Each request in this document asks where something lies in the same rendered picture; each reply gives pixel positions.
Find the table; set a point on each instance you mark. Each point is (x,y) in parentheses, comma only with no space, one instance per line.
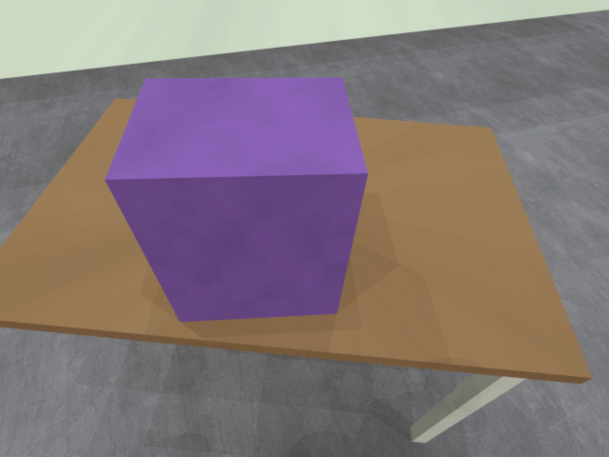
(445,271)

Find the carton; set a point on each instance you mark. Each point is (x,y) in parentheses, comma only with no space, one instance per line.
(243,193)

